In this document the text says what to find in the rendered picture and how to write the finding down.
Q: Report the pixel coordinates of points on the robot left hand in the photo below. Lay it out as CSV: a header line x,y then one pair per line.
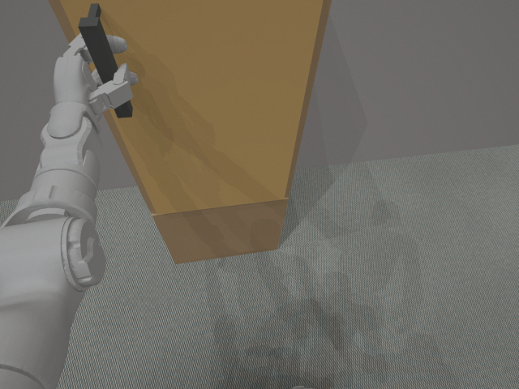
x,y
73,81

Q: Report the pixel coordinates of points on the robot left upper arm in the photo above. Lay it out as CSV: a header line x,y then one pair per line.
x,y
46,267

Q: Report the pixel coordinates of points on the cupboard door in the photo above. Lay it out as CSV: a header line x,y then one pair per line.
x,y
219,99

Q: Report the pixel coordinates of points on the handle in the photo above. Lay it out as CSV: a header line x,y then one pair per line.
x,y
98,46

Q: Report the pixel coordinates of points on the left robot forearm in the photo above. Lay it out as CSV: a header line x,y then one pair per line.
x,y
66,180

